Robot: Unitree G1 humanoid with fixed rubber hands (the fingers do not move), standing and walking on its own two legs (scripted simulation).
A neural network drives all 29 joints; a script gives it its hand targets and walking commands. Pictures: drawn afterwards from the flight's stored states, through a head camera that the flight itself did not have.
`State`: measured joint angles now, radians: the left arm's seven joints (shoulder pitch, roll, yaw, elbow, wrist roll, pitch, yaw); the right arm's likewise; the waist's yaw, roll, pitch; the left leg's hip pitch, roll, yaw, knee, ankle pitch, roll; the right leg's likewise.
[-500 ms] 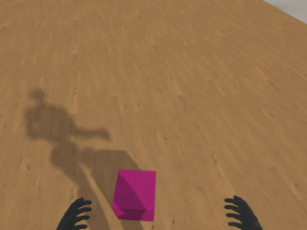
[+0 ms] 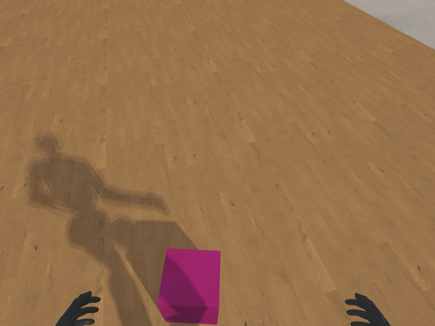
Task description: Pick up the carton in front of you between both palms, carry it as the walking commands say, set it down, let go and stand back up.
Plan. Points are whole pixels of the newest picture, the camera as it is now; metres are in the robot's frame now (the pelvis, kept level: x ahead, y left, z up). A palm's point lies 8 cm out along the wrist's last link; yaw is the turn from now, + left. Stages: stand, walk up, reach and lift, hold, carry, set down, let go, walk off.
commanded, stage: stand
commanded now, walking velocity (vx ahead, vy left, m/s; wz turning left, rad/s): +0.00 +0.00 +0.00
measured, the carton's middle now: (192, 287) +0.41 +0.10 -0.64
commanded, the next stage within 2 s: none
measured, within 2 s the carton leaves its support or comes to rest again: neither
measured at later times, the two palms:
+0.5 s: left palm out of the picture +0.14 +0.30 -0.09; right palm out of the picture +0.13 -0.29 -0.09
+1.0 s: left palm out of the picture +0.09 +0.31 -0.09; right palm out of the picture +0.09 -0.30 -0.08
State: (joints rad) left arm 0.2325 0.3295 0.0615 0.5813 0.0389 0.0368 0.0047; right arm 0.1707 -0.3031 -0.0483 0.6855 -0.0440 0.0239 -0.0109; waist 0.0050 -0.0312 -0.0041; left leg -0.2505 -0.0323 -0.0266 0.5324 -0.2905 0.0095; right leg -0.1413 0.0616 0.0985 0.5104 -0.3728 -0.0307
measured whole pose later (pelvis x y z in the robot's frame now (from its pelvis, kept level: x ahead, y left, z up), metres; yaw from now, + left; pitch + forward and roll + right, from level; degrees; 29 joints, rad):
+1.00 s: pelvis -0.01 +0.01 +0.01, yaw -1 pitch -2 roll +0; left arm 0.19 0.37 0.02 0.87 0.02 -0.01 0.02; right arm 0.11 -0.36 -0.02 0.98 -0.02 -0.02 -0.02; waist -0.01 -0.02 0.02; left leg -0.17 -0.03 -0.01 0.41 -0.21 0.02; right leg -0.06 0.05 0.12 0.38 -0.28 -0.02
